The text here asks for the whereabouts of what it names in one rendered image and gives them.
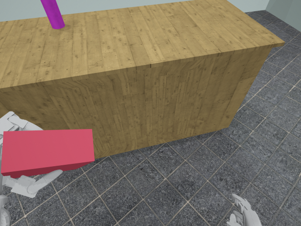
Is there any table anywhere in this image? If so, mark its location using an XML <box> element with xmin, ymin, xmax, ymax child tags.
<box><xmin>0</xmin><ymin>0</ymin><xmax>285</xmax><ymax>159</ymax></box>

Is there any left robot hand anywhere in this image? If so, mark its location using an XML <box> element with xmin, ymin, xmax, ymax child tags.
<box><xmin>0</xmin><ymin>111</ymin><xmax>63</xmax><ymax>198</ymax></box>

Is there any left robot forearm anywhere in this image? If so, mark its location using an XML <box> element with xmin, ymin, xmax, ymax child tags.
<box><xmin>0</xmin><ymin>195</ymin><xmax>11</xmax><ymax>226</ymax></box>

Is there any sponge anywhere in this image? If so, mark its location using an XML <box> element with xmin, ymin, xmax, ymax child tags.
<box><xmin>1</xmin><ymin>129</ymin><xmax>95</xmax><ymax>178</ymax></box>

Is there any right robot hand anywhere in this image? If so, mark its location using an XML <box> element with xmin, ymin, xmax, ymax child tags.
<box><xmin>227</xmin><ymin>194</ymin><xmax>262</xmax><ymax>226</ymax></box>

